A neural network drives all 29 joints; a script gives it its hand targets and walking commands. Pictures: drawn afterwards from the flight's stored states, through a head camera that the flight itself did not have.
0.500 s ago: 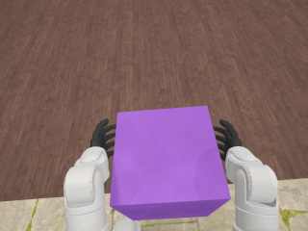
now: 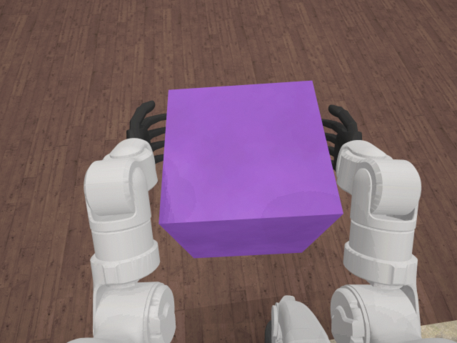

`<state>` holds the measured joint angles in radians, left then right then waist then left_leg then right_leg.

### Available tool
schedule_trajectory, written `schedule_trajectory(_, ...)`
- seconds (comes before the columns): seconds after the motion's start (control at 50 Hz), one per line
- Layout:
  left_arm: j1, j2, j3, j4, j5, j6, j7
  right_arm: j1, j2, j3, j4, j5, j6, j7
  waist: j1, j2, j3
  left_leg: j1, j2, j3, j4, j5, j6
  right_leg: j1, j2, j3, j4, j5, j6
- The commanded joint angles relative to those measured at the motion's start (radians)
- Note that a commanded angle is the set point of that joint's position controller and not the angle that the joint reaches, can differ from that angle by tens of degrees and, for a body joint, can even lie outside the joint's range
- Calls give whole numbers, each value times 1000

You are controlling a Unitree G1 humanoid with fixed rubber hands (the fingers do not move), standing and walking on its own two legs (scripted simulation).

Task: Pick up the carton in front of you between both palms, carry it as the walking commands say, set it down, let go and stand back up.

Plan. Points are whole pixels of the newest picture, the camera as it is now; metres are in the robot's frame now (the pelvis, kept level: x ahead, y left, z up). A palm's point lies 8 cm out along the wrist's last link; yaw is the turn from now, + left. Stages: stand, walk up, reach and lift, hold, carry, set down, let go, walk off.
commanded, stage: carry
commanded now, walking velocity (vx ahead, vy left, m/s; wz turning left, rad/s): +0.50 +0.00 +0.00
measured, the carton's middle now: (244, 182) +0.35 -0.01 +0.07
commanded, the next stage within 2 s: none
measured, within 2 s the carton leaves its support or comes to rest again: neither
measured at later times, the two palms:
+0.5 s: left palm (161, 24) +0.71 +0.15 +0.15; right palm (294, 23) +0.73 -0.15 +0.14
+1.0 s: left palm out of the picture +1.01 +0.18 +0.21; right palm out of the picture +1.07 -0.11 +0.21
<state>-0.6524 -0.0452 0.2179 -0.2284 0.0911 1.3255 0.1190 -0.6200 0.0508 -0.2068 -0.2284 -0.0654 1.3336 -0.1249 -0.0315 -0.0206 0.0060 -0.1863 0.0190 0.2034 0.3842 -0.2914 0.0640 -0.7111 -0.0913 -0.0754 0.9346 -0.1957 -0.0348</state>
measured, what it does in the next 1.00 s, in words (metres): climbs: right foot, then left foot 0.03 m higher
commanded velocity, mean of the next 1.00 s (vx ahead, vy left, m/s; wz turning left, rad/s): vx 0.50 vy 0.00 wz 0.28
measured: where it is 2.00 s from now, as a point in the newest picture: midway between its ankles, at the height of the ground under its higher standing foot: (183, 114)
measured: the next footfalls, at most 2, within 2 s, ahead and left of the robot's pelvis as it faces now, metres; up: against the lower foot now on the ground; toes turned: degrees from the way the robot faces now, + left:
right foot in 0.12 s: +0.28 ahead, -0.11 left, +0.02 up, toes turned -7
left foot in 0.54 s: +0.56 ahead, +0.08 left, +0.05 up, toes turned +5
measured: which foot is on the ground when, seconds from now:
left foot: down 0.00-0.16, up 0.18-0.52, down 0.54-0.94, up 0.96-1.00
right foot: up 0.00-0.10, down 0.12-0.56, up 0.58-0.90, down 0.92-1.00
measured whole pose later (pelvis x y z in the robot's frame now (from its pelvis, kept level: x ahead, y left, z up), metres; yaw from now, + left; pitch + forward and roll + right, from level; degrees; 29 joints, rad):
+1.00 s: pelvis +0.67 -0.02 +0.04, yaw +10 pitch +5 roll -1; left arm -0.82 -0.05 0.27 0.04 0.14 1.29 0.13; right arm -0.85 -0.05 -0.25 0.09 -0.03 1.32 -0.14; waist -0.01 0.03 -0.02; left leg -0.41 -0.03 -0.04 1.10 -0.51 0.06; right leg -0.51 -0.01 -0.12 0.68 -0.37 -0.05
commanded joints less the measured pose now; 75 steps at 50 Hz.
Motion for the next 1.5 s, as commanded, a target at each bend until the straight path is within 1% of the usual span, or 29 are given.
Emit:
schedule_trajectory(0.0,-682,-886,-703,92,-442,2,-206,-783,830,681,11,475,-18,248,-31,156,-348,306,209,-144,-33,487,135,-23,39,-57,-139,58,-17)
schedule_trajectory(0.06,-771,-906,-657,164,-454,1,-207,-883,859,651,76,481,-22,239,-8,178,-342,295,204,-107,32,607,94,96,79,-96,-278,63,-49)
schedule_trajectory(0.1,-793,-922,-619,221,-456,0,-209,-929,887,631,115,482,-20,230,64,135,-434,229,161,-19,293,803,33,406,161,-168,-418,83,-67)
schedule_trajectory(0.12,-791,-930,-595,247,-458,-2,-214,-950,893,622,128,481,-21,225,107,57,-534,77,123,-25,484,608,1,671,90,-77,-419,75,-72)
schedule_trajectory(0.14,-820,-916,-577,268,-455,-5,-215,-974,920,613,128,479,-15,221,104,-194,-678,-184,38,-80,747,154,-31,975,-210,352,-365,184,-188)
schedule_trajectory(0.16,-785,-931,-559,285,-453,-8,-216,-978,932,585,141,463,-12,216,140,-350,-701,-464,-107,-154,977,-263,-56,1122,-264,639,-530,138,-297)
schedule_trajectory(0.24,-944,-1071,-584,111,-515,-19,-226,-1018,983,539,75,401,-30,185,127,-59,-581,-656,19,-242,1028,-120,0,1033,-205,383,-452,409,-203)
schedule_trajectory(0.44,-824,-934,-704,-80,-505,-35,-220,-829,839,620,-47,292,-59,143,112,-130,-507,-493,-33,-61,394,27,-23,915,-96,77,-492,550,-142)
schedule_trajectory(0.5,-792,-908,-696,15,-496,-23,-236,-812,833,645,19,320,-46,165,3,-155,-567,-59,-128,54,163,133,22,779,-79,-51,-251,854,-69)
schedule_trajectory(0.52,-790,-904,-690,41,-482,-21,-239,-811,833,646,41,339,-44,177,-55,-90,-643,209,-65,-22,158,144,31,623,-60,-48,-97,636,-31)
schedule_trajectory(0.54,-790,-916,-682,66,-474,-15,-244,-815,826,644,64,350,-44,188,-61,168,-780,508,261,-556,139,99,174,323,22,-2,174,161,25)
schedule_trajectory(0.56,-799,-911,-672,88,-467,-7,-248,-796,863,644,108,367,-46,199,-94,364,-771,611,318,-889,13,296,298,93,191,53,416,-306,36)
schedule_trajectory(0.64,-801,-960,-611,116,-393,-23,-220,-964,1019,695,5,509,-46,244,-70,76,-573,492,215,-559,113,592,200,-123,73,111,443,-245,2)
schedule_trajectory(0.76,-755,-892,-540,121,-284,-45,-160,-1066,1038,693,-26,589,-45,256,-58,92,-543,377,205,-481,51,533,216,-53,80,60,65,-273,37)
schedule_trajectory(0.84,-757,-842,-537,174,-269,-33,-154,-1010,989,652,88,555,-33,260,-32,179,-501,181,141,-356,78,514,151,209,129,-27,-236,-130,45)
schedule_trajectory(0.88,-762,-863,-546,222,-298,-19,-167,-975,985,636,164,537,-21,261,42,129,-547,8,99,-272,233,563,94,597,161,-100,-413,-15,24)
schedule_trajectory(0.9,-742,-868,-540,257,-314,-16,-177,-979,978,624,189,526,-17,262,92,49,-622,-160,58,-234,405,421,54,872,43,28,-420,-80,-10)
schedule_trajectory(0.92,-756,-854,-534,284,-322,-16,-186,-971,988,606,221,510,-9,264,98,-255,-724,-437,-61,-178,702,-118,-15,1104,-337,574,-495,-100,-144)
schedule_trajectory(0.94,-755,-883,-533,300,-344,-19,-194,-994,976,584,238,493,-5,266,116,-310,-705,-535,-86,-252,873,-290,-13,1066,-354,801,-594,-116,-222)
schedule_trajectory(0.98,-865,-966,-571,229,-411,-20,-215,-998,1010,563,251,466,-12,258,105,-52,-523,-651,-11,-255,1024,-189,-2,955,-302,559,-507,107,-196)
schedule_trajectory(1.0,-924,-1009,-589,193,-455,-22,-224,-996,1018,551,248,451,-15,249,94,-27,-490,-669,10,-253,1000,-135,0,922,-269,445,-495,222,-167)
schedule_trajectory(1.22,-930,-1002,-588,164,-526,5,-248,-884,910,522,229,316,-3,155,110,-137,-396,-598,-4,-66,475,30,-3,936,-202,-39,-568,435,-78)
schedule_trajectory(1.3,-902,-1006,-565,233,-492,0,-256,-885,949,531,299,339,-5,181,-8,-233,-467,-167,-171,100,294,-2,65,846,-199,-204,-262,1042,-5)
schedule_trajectory(1.32,-906,-1008,-564,230,-479,-4,-257,-880,976,536,311,357,-12,190,-86,-182,-555,88,-179,61,152,85,84,745,-192,-224,-24,932,36)
schedule_trajectory(1.34,-920,-1005,-563,221,-464,-10,-258,-912,1007,549,294,389,-22,200,-105,-62,-578,343,-80,-128,175,47,91,485,-133,-142,143,310,65)
schedule_trajectory(1.36,-925,-1014,-549,206,-461,-7,-259,-935,1009,554,295,403,-37,206,-79,317,-679,564,243,-811,57,199,316,125,74,-83,498,-317,129)
schedule_trajectory(1.38,-947,-980,-547,201,-444,-11,-246,-963,1043,583,267,448,-32,214,-73,170,-690,630,268,-861,23,385,354,2,85,82,652,-333,107)
schedule_trajectory(1.42,-943,-972,-526,144,-419,-11,-221,-1053,1093,614,147,522,-42,224,-62,15,-586,490,256,-654,112,563,273,-91,29,113,646,-300,44)
schedule_trajectory(1.48,-906,-956,-518,105,-401,-8,-196,-1110,1105,631,38,569,-44,219,-29,21,-583,374,234,-527,76,359,189,-63,8,120,488,-252,2)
